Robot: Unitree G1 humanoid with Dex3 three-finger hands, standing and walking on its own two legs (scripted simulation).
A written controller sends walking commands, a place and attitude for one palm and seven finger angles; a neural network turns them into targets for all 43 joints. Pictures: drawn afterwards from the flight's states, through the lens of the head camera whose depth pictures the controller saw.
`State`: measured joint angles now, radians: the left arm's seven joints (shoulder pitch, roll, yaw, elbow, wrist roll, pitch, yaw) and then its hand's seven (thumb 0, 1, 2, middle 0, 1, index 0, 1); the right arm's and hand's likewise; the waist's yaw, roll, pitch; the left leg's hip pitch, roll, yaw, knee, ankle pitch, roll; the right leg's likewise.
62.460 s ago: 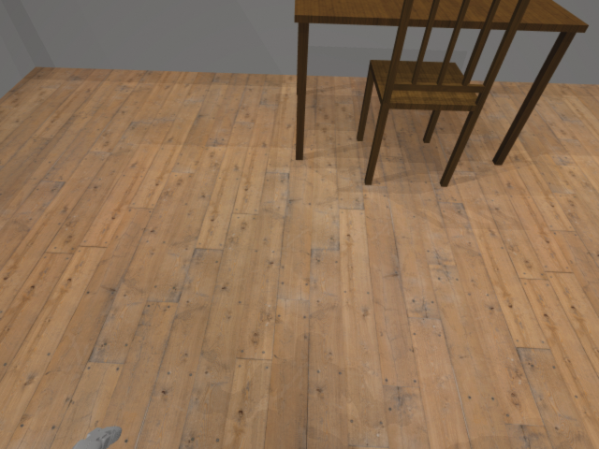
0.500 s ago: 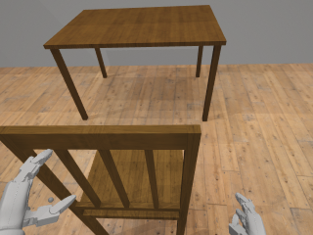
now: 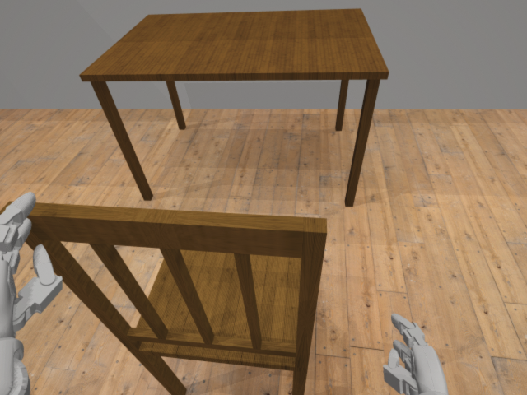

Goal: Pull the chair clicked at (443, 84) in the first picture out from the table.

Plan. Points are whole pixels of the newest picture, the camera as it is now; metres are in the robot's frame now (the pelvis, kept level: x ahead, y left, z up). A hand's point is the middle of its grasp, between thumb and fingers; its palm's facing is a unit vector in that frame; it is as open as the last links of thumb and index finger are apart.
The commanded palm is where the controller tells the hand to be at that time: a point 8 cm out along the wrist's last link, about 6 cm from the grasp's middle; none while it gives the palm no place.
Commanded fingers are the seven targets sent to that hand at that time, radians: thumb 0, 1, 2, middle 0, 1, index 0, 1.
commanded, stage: draw the hand back to the body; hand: left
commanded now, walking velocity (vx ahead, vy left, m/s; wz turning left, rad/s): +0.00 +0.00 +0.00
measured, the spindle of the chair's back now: (192, 301) +0.27 +0.18 -0.05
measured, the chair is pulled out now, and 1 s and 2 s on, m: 0.75 0.74 0.74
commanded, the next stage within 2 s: step back with the hand held close in 0.10 s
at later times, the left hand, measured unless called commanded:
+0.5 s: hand (57, 281) +0.18 +0.28 +0.15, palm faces +0.43 -0.75 -0.49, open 7.5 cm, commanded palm +0.12 +0.31 +0.18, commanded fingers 0.00 0.90 0.90 -0.20 -0.30 -0.20 -0.30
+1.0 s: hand (14, 327) +0.12 +0.29 +0.16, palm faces +0.44 -0.76 -0.48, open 7.5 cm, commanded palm +0.07 +0.32 +0.18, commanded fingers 0.00 0.90 0.90 -0.20 -0.30 -0.20 -0.30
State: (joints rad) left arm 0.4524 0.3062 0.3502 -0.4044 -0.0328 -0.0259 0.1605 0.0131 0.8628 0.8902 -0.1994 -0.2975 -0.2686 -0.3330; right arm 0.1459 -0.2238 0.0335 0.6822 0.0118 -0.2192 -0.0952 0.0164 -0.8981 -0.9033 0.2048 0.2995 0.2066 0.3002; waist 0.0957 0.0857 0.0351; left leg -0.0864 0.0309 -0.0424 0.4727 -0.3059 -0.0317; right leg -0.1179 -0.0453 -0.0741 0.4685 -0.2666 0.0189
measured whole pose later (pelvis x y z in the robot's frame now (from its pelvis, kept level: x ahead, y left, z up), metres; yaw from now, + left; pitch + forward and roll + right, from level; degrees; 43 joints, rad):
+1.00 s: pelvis -0.08 +0.02 -0.01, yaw -1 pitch +1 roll -2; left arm 0.56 0.40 0.42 -0.54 -0.02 -0.18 0.18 0.02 0.88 0.90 -0.22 -0.30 -0.21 -0.30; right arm 0.22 -0.21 0.01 0.61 0.02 -0.10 -0.11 0.02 -0.90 -0.90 0.21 0.30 0.21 0.30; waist 0.02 0.01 0.03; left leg -0.37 0.02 -0.03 0.59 -0.24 0.00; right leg -0.36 -0.05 -0.06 0.48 -0.14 0.03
